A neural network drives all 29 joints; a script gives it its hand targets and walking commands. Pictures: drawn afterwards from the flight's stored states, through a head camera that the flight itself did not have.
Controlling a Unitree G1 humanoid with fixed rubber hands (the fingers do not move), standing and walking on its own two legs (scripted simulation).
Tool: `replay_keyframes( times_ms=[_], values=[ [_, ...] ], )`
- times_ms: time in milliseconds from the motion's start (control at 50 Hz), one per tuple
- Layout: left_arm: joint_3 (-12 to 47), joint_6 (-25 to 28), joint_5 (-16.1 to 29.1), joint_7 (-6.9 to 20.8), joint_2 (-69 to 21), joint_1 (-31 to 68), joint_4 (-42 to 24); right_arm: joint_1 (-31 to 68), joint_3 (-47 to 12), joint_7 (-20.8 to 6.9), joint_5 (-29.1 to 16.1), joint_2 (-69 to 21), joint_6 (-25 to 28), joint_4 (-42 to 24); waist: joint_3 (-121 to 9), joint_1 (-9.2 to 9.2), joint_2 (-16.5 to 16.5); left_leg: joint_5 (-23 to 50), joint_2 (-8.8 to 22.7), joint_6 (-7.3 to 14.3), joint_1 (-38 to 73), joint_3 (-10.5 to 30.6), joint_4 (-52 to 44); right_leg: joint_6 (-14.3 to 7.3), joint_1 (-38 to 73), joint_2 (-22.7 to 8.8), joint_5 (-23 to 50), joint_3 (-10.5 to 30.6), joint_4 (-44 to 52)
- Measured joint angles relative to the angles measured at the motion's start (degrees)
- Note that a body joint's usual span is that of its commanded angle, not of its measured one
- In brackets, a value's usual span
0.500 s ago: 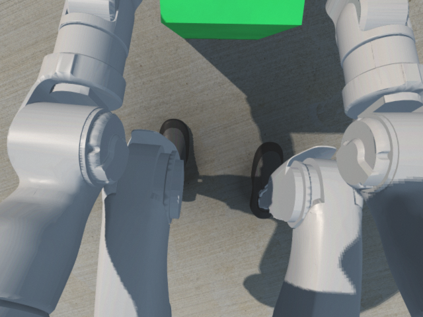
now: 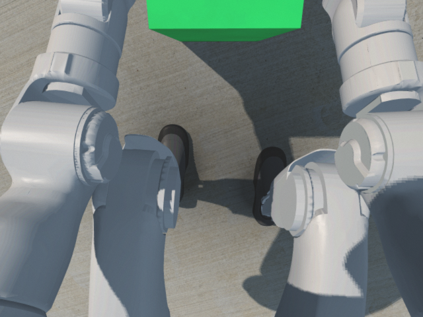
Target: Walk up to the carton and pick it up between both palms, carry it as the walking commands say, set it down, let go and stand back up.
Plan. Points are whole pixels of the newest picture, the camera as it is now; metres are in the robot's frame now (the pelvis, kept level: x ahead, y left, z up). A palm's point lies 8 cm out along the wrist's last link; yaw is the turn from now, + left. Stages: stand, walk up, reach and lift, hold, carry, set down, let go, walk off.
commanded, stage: reach and lift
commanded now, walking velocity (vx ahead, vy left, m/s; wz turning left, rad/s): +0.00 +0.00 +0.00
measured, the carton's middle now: out of the picture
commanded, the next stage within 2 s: none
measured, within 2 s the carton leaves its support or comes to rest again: leaves its support in 1.26 s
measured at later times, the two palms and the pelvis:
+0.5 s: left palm out of the picture +0.54 +0.20 -0.20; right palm out of the picture +0.57 -0.05 -0.20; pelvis +0.00 +0.00 -0.01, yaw +0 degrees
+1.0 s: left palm out of the picture +0.54 +0.20 -0.20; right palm out of the picture +0.57 -0.05 -0.20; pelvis +0.00 +0.00 -0.02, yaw +0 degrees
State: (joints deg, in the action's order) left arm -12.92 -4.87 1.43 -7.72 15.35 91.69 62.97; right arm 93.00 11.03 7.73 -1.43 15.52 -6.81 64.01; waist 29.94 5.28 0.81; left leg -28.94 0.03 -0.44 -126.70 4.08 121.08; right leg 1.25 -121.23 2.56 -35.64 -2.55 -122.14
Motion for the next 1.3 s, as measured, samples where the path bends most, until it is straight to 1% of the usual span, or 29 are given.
replay_keyframes(
  times_ms=[120, 420, 580, 720, 880, 1060, 1100, 1160, 1260, 1300],
  values=[
    [0.8, 0.0, 0.0, 0.4, 0.0, -0.1, 0.1, -0.1, -0.1, 0.2, 0.0, -2.8, 0.1, 0.1, 0.0, -0.01, 0.0, -0.1, -0.1, 0.0, 0.0, 0.0, 0.0, 0.0, 0.0, 0.0, -0.1, 0.0, 0.0],
    [0.1, -1.1, 0.0, 0.7, 0.0, -0.1, 0.1, -0.2, 0.0, 0.4, 0.0, -3.0, -0.6, 0.0, 0.0, -0.63, -0.1, -0.1, -0.9, 0.0, 0.0, 0.0, 0.7, 0.3, 0.2, 0.0, -0.4, 0.4, -0.7],
    [-3.1, -3.5, 0.0, 2.7, 0.0, -0.1, 0.1, -0.4, 0.8, -1.2, 0.0, -3.2, -3.0, -0.8, 0.0, -0.56, -0.1, -0.8, -0.7, 0.0, -0.1, 0.0, 2.5, 0.1, -0.2, 0.4, -0.9, 0.5, -2.7],
    [-3.1, -4.2, 0.0, 2.7, 0.0, -0.4, -0.2, -1.3, 0.9, -1.4, 0.0, -3.5, -4.3, -2.6, 0.0, -0.35, -0.1, -0.9, -0.6, -0.3, -0.1, 0.0, 3.0, -0.3, -0.7, 0.7, -0.9, 0.5, -3.6],
    [-3.4, -4.7, 0.0, 2.7, 0.1, -0.4, -0.2, -1.3, 1.1, -1.4, 0.0, -3.6, -4.7, -2.9, -0.1, -0.21, -0.3, -1.0, -0.5, -0.3, -0.1, 0.0, 3.3, -0.4, -1.0, 1.0, -0.9, 0.6, -3.9],
    [-3.1, -5.4, 0.0, 2.7, 0.1, -0.4, -0.6, -1.6, 1.5, -0.3, 0.0, -4.1, -5.7, -3.9, -0.1, -0.13, -0.3, -1.1, -0.5, -0.4, -0.2, 0.0, 3.4, -0.4, -0.9, 1.1, -0.8, 0.7, -3.9],
    [-1.8, -6.4, 0.0, 2.0, 0.0, -0.5, -1.7, -1.9, 1.5, 0.5, 0.0, -4.3, -6.5, -4.9, -0.1, -0.12, -0.3, -1.1, -0.6, -0.5, -0.2, 0.0, 3.4, -0.3, -0.9, 1.1, -0.8, 0.7, -3.9],
    [0.7, -8.2, 0.0, 0.1, 0.1, -0.5, -2.8, -2.4, 1.5, 1.8, 0.0, -4.7, -8.1, -6.9, 0.0, -0.18, -0.2, -1.0, -0.7, -0.5, 0.0, 0.0, 3.4, -0.2, -0.7, 1.1, -0.8, 0.7, -3.9],
    [0.6, -10.3, 0.0, -1.2, 0.1, -0.5, -3.6, -2.8, 1.5, 3.6, 0.0, -5.8, -10.2, -8.8, 0.1, -0.84, -0.5, -0.8, -1.0, -0.5, 0.4, 0.0, 3.4, 0.1, -0.1, 1.1, -0.8, 0.9, -3.9],
    [1.4, -11.3, 0.0, -1.7, 0.1, -1.0, -5.3, -3.3, 1.5, 4.4, 0.0, -6.2, -11.4, -10.7, 0.2, -1.09, -0.6, -0.6, -1.5, -0.6, 0.8, 0.0, 3.3, 0.3, 0.5, 1.1, -0.9, 1.1, -3.9]
  ],
)
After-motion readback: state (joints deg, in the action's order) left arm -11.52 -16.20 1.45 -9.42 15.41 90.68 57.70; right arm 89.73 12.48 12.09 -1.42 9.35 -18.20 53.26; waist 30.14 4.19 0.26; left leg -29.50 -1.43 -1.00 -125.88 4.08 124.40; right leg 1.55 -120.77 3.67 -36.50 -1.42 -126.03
